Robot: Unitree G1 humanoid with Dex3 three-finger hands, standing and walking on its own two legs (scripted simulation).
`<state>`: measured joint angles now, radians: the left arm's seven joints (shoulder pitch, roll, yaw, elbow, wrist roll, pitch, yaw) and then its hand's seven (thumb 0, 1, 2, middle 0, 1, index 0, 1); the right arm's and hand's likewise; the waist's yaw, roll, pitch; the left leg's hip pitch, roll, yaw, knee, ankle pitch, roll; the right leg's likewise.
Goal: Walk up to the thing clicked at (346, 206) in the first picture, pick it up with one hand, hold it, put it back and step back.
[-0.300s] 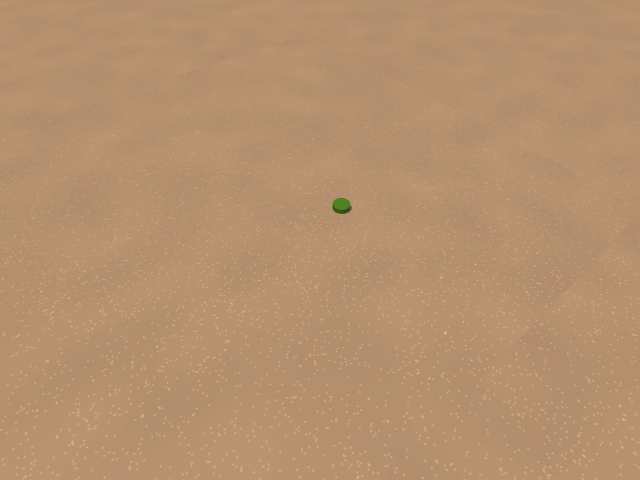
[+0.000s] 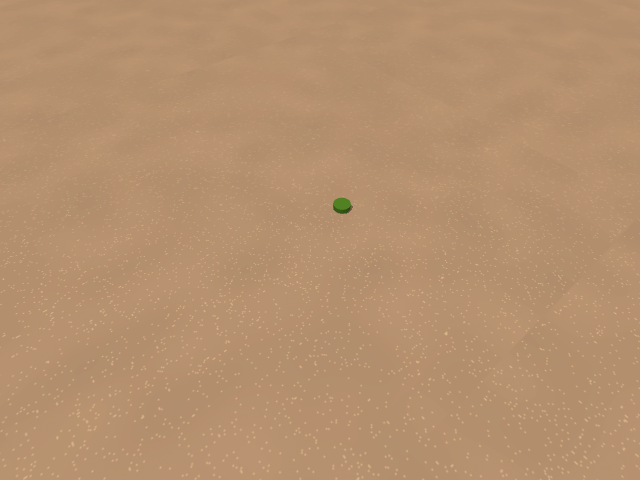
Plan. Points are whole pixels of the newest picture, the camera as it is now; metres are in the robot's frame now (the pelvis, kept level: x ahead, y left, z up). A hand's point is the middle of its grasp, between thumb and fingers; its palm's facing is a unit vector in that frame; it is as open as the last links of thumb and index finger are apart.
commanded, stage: stand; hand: left
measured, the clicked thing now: (341, 205) +1.35 -0.11 -0.77
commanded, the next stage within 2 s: walk up in 0.82 s
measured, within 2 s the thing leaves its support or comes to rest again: neither
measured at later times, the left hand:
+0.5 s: hand out of the picture +0.08 +0.25 -0.16, palm faces -0.03 -0.94 -0.34, open 7.4 cm
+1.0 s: hand out of the picture +0.12 +0.25 -0.15, palm faces -0.11 -0.93 -0.36, open 7.4 cm
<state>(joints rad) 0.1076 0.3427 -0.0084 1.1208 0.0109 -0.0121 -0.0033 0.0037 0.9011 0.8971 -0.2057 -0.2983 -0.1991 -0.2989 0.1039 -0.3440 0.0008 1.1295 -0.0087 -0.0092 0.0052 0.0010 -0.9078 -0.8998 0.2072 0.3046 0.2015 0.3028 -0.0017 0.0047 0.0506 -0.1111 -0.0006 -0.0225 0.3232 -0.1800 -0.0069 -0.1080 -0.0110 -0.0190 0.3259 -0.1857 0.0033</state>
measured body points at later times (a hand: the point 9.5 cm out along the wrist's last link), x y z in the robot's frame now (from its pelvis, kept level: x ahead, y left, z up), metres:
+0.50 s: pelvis +0.01 -0.01 +0.00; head +0.02 -0.01 +0.45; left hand +0.08 +0.29 -0.13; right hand +0.08 -0.30 -0.14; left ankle +0.00 +0.12 -0.75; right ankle +0.00 -0.12 -0.75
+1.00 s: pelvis +0.03 -0.03 -0.01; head +0.04 -0.03 +0.44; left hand +0.12 +0.29 -0.12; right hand +0.07 -0.35 -0.13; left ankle +0.00 +0.12 -0.75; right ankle +0.04 -0.16 -0.72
